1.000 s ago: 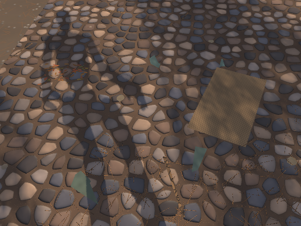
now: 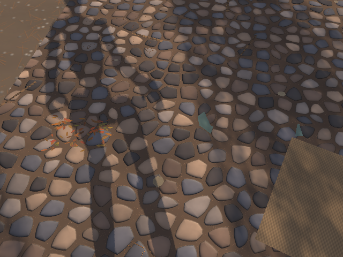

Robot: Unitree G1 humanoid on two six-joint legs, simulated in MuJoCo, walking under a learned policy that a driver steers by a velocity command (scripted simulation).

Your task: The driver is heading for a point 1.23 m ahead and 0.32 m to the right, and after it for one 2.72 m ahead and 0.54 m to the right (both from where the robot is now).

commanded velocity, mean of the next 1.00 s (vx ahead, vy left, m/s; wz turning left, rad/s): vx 0.50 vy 0.00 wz -0.56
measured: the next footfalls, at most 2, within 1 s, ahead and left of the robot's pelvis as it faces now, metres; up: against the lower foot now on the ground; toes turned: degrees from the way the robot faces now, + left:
left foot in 0.26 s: +0.34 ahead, +0.16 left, +0.00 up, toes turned -14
right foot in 0.78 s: +0.52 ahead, -0.19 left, +0.00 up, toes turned -31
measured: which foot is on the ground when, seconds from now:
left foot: up 0.00-0.24, down 0.26-0.80, up 0.82-1.00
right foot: down 0.00-0.26, up 0.28-0.76, down 0.78-1.00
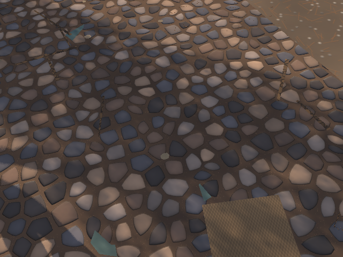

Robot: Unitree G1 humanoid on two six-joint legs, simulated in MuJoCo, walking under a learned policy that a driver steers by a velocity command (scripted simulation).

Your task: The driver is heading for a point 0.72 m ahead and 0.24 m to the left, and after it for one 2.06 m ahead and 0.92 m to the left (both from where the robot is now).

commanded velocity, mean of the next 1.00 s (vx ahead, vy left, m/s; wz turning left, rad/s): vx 0.50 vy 0.00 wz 0.30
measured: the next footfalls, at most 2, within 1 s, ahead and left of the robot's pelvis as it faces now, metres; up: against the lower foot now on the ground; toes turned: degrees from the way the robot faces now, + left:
left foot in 0.30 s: +0.36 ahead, +0.15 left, +0.00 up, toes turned +1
right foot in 0.80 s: +0.65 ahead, -0.01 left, +0.00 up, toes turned +22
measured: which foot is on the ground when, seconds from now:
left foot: up 0.00-0.28, down 0.30-0.80, up 0.82-1.00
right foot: down 0.00-0.32, up 0.34-0.78, down 0.80-1.00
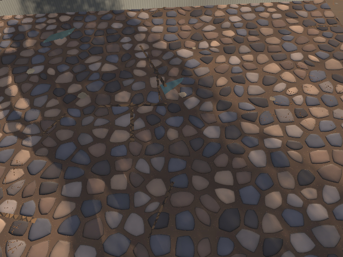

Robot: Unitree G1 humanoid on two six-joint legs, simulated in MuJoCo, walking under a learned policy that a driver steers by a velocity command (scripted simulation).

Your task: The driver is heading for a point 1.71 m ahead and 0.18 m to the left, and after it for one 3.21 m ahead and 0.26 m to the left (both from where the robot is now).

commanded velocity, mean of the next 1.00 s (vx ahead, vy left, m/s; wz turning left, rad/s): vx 0.18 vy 0.00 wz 0.39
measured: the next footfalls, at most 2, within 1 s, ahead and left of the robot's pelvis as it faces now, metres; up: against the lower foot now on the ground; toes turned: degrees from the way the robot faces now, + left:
left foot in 0.30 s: +0.31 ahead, +0.16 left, +0.00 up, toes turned +15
right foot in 0.74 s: +0.38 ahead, -0.06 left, +0.00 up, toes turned +23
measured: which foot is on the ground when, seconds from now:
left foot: up 0.00-0.28, down 0.30-1.00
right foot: down 0.00-0.30, up 0.32-0.72, down 0.74-1.00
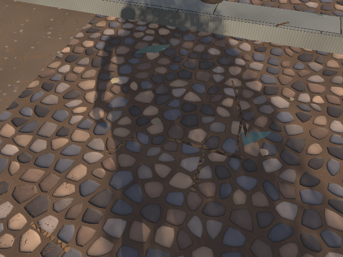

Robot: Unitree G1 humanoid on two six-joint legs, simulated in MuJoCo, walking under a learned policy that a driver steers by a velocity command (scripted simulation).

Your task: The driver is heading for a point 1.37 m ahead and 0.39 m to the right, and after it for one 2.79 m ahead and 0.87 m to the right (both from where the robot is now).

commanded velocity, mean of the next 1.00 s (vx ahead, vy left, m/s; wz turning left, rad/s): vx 0.39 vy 0.00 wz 0.01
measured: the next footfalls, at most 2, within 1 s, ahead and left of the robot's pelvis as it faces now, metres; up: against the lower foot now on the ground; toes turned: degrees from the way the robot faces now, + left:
right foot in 0.66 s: +0.42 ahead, -0.13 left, +0.00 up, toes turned -1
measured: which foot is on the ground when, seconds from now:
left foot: down 0.00-0.66, up 0.68-1.00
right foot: down 0.00-0.22, up 0.24-0.64, down 0.66-1.00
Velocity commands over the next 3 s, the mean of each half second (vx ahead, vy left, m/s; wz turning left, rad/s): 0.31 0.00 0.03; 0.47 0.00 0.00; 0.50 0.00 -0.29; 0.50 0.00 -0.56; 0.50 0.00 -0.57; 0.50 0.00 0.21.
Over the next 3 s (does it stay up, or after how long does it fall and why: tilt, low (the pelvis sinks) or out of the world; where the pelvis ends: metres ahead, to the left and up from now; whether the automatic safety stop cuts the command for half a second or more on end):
stays up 1.37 -0.45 0.01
